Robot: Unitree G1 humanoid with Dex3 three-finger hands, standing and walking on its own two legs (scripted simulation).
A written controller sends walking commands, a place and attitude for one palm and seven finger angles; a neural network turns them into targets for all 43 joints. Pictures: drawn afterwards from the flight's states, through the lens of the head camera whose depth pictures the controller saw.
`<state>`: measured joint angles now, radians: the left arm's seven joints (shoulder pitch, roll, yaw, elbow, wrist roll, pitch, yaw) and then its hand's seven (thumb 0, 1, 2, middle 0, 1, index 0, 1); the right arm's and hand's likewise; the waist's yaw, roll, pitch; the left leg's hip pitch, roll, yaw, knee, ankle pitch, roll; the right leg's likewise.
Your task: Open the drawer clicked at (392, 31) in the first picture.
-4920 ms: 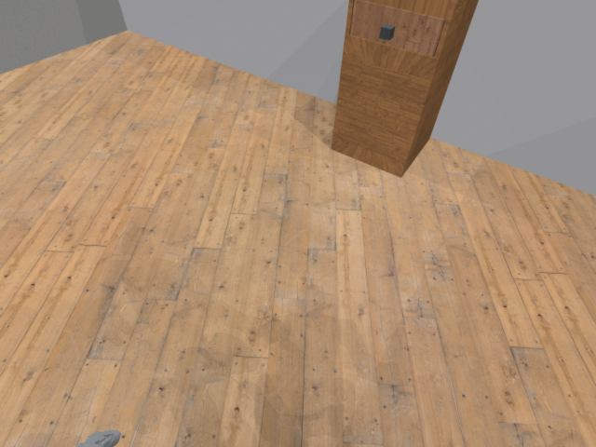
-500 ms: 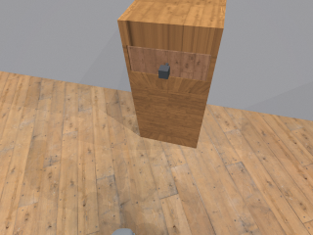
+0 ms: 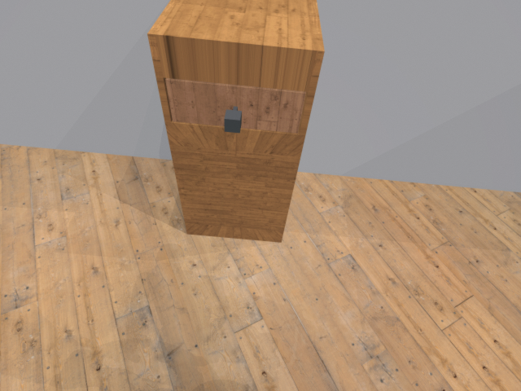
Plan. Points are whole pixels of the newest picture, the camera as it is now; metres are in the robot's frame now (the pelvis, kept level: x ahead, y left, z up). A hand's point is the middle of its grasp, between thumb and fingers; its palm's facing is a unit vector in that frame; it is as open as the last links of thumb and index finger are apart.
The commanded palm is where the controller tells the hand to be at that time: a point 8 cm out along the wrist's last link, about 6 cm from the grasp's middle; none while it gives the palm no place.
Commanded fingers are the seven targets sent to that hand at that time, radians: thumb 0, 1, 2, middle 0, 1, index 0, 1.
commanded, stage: take the last steps up to it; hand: left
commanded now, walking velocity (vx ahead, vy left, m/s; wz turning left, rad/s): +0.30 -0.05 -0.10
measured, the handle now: (234, 116) +0.81 +0.12 -0.07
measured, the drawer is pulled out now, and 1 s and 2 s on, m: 0.00 0.00 0.00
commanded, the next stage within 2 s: come to a stop and stand still in 0.86 s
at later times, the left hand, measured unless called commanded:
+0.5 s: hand out of the picture +0.08 +0.14 -0.18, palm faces +0.03 -0.98 -0.21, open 7.2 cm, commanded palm none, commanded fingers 0.00 0.90 0.90 -0.20 -0.30 -0.20 -0.30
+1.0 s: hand (191, 291) +0.33 +0.16 -0.17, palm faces -0.02 -0.97 -0.23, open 7.3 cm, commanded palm none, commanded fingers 0.00 0.90 0.90 -0.20 -0.30 -0.20 -0.30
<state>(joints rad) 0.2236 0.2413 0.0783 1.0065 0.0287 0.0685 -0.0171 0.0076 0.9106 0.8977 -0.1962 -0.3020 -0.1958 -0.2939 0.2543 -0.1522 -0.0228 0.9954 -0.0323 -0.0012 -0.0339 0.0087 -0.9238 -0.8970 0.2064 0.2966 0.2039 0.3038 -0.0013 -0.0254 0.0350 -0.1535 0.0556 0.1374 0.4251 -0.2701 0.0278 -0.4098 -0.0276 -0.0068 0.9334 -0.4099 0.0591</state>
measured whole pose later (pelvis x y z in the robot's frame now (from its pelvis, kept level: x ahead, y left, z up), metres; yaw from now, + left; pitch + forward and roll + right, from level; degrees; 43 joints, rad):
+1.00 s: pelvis +0.26 -0.03 -0.01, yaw -3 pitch -1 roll +2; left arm 0.20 0.18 0.06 1.04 0.03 0.00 0.00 0.01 0.94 0.90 -0.20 -0.30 -0.20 -0.29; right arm 0.31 -0.15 -0.04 1.10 -0.03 -0.03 -0.02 0.00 -0.93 -0.90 0.20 0.30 0.20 0.30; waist -0.02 -0.01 0.04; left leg -0.13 0.05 0.18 0.44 -0.28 -0.01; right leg -0.41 -0.10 -0.09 0.69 -0.28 0.02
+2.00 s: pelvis +0.26 -0.03 -0.01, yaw -2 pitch +1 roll +1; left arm 0.21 0.18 0.04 1.10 0.01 0.03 0.00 0.01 0.91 0.90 -0.20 -0.30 -0.20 -0.29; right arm 0.31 -0.16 -0.04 1.13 -0.02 0.02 -0.04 0.01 -0.91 -0.90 0.21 0.30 0.20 0.30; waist -0.03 0.00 0.05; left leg -0.20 0.06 0.05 0.47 -0.28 -0.04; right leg -0.20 -0.03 -0.05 0.48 -0.27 0.00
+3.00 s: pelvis +0.26 +0.00 -0.01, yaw -2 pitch -2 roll -1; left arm 0.31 0.18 0.01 1.01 0.02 0.01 0.04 0.01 0.91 0.90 -0.20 -0.30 -0.20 -0.29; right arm 0.24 -0.16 0.00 1.01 -0.02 0.00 -0.04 0.00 -0.92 -0.90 0.20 0.30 0.20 0.30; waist 0.01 -0.02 -0.01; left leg -0.21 0.03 0.06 0.58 -0.33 0.02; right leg -0.16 -0.04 -0.06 0.52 -0.32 0.03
